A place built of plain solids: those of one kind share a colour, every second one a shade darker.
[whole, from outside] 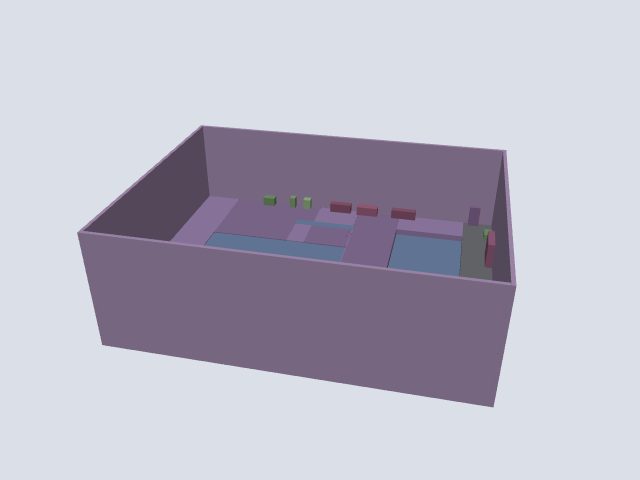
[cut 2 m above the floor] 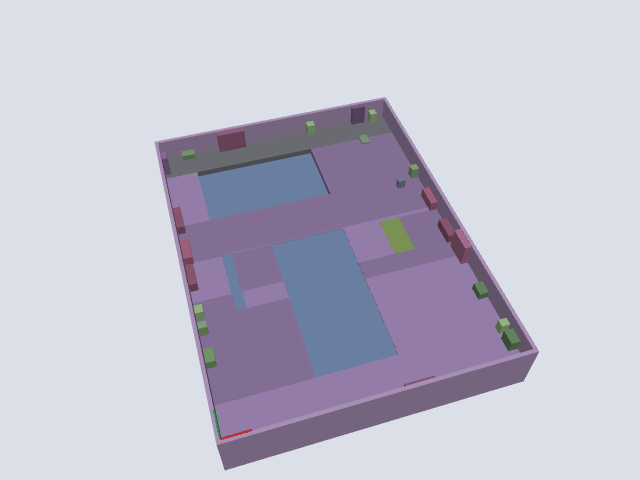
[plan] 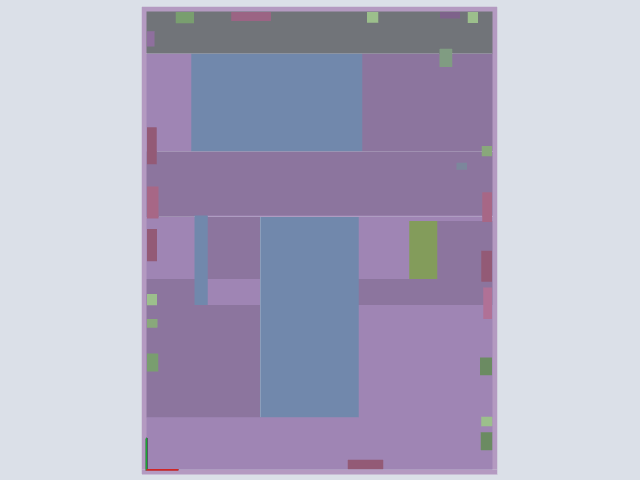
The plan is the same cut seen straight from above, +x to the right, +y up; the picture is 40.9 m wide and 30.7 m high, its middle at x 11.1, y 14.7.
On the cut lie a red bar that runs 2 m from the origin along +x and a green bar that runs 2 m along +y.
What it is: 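A vehicle workshop, tram depot or goods shed with inspection pits, wash bays, truck wells or a traverser pit in its floor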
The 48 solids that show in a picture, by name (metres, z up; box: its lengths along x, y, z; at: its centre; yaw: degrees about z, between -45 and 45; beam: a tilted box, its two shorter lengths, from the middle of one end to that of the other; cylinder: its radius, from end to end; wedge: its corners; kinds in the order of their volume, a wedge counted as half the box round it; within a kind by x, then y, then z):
{
 "floor_1": {"box": [2.86, 6.25, 2.4], "at": [1.43, 23.5, -1.2]},
 "floor_2": {"box": [3.07, 1.67, 2.4], "at": [1.53, 11.38, -1.2]},
 "floor_3": {"box": [3.07, 3.71, 2.4], "at": [1.53, 14.06, -1.2]},
 "floor_4": {"box": [3.07, 0.26, 2.4], "at": [1.53, 16.05, -1.2]},
 "floor_5": {"box": [3.07, 0.09, 2.4], "at": [1.53, 16.23, -1.2]},
 "floor_6": {"box": [7.27, 7.18, 2.4], "at": [3.63, 6.95, -1.2]},
 "floor_7": {"box": [3.35, 1.67, 2.4], "at": [5.59, 11.38, -1.2]},
 "floor_8": {"box": [3.35, 3.71, 2.4], "at": [5.59, 14.06, -1.2]},
 "floor_9": {"box": [3.35, 0.26, 2.4], "at": [5.59, 16.05, -1.2]},
 "floor_10": {"box": [22.14, 3.36, 2.4], "at": [11.07, 1.68, -1.2]},
 "floor_11": {"box": [22.14, 4.1, 2.4], "at": [11.07, 18.32, -1.2]},
 "floor_12": {"box": [18.22, 0.09, 2.4], "at": [13.03, 16.23, -1.2]},
 "floor_13": {"box": [3.23, 3.71, 2.4], "at": [15.2, 14.06, -1.2]},
 "floor_14": {"box": [8.56, 7.18, 2.4], "at": [17.86, 6.95, -1.2]},
 "floor_15": {"box": [8.56, 1.67, 2.4], "at": [17.86, 11.38, -1.2]},
 "floor_16": {"box": [8.56, 0.26, 2.4], "at": [17.86, 16.05, -1.2]},
 "floor_17": {"box": [8.34, 6.25, 2.4], "at": [17.97, 23.5, -1.2]},
 "floor_18": {"box": [3.54, 3.71, 2.4], "at": [20.37, 14.06, -1.2]},
 "bay_floor_1": {"box": [0.85, 5.73, 2.4], "at": [3.5, 13.4, -1.2]},
 "bay_floor_2": {"box": [10.94, 6.25, 1.86], "at": [8.33, 23.5, -1.47]},
 "bay_floor_3": {"box": [6.31, 12.82, 2.33], "at": [10.43, 9.77, -1.23]},
 "wall_1": {"box": [0.3, 29.32, 10.16], "at": [-0.15, 14.66, 2.68]},
 "wall_2": {"box": [22.74, 0.3, 10.16], "at": [11.07, -0.15, 2.68]},
 "wall_3": {"box": [22.74, 0.3, 10.16], "at": [11.07, 29.47, 2.68]},
 "wall_4": {"box": [0.3, 29.32, 10.16], "at": [22.29, 14.66, 2.68]},
 "bay_cover_1": {"box": [1.79, 3.71, 2.4], "at": [17.7, 14.06, -1.2]},
 "bench_1": {"box": [0.63, 2.37, 0.91], "at": [0.34, 20.73, 0.41]},
 "bench_2": {"box": [0.64, 2.07, 0.93], "at": [0.35, 14.38, 0.41]},
 "bench_3": {"box": [0.74, 2.05, 0.92], "at": [0.4, 17.09, 0.41]},
 "bench_4": {"box": [2.27, 0.61, 0.95], "at": [14.01, 0.34, 0.42]},
 "bench_5": {"box": [0.7, 1.98, 0.91], "at": [21.76, 13.02, 0.41]},
 "bench_6": {"box": [0.63, 1.91, 0.96], "at": [21.8, 16.8, 0.43]},
 "rack_1": {"box": [2.55, 0.59, 2.33], "at": [6.7, 29.0, 1.11]},
 "rack_2": {"box": [0.57, 2.01, 2.37], "at": [21.82, 10.65, 1.14]},
 "bin_1": {"box": [0.65, 0.73, 1.07], "at": [0.35, 10.88, 0.48]},
 "bin_2": {"box": [0.68, 0.56, 1.12], "at": [0.37, 9.37, 0.51]},
 "bin_3": {"box": [0.73, 0.7, 1.15], "at": [14.46, 28.94, 0.53]},
 "bin_4": {"box": [0.66, 0.72, 1.09], "at": [20.88, 28.93, 0.49]},
 "bin_5": {"box": [0.69, 0.61, 1.05], "at": [21.77, 3.1, 0.47]},
 "bin_6": {"box": [0.66, 0.66, 1.1], "at": [21.78, 20.39, 0.5]},
 "crates_1": {"box": [0.72, 1.16, 0.88], "at": [0.39, 6.87, 0.39]},
 "crates_2": {"box": [1.18, 0.72, 0.56], "at": [2.46, 28.93, 0.23]},
 "crates_3": {"box": [0.77, 1.13, 0.72], "at": [21.73, 6.62, 0.31]},
 "crates_4": {"box": [0.73, 1.16, 1.1], "at": [21.75, 1.83, 0.5]},
 "cupboard_1": {"box": [0.48, 0.97, 2.02], "at": [0.27, 27.57, 0.96]},
 "cupboard_2": {"box": [1.28, 0.43, 1.99], "at": [19.41, 29.07, 0.94]},
 "trolley_1": {"box": [0.67, 0.45, 0.91], "at": [20.16, 19.41, 0.41]},
 "pallet_1": {"box": [0.82, 1.18, 0.19], "at": [19.15, 26.35, 0.04]}
}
